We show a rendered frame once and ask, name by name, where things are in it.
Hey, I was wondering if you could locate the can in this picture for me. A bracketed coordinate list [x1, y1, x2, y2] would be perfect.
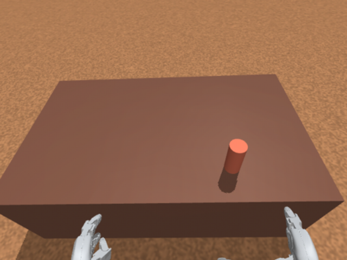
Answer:
[224, 139, 248, 174]

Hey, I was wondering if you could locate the right robot hand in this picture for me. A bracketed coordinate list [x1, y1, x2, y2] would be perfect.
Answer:
[275, 207, 319, 260]

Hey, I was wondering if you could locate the left robot hand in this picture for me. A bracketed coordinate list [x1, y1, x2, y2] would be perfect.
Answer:
[71, 214, 111, 260]

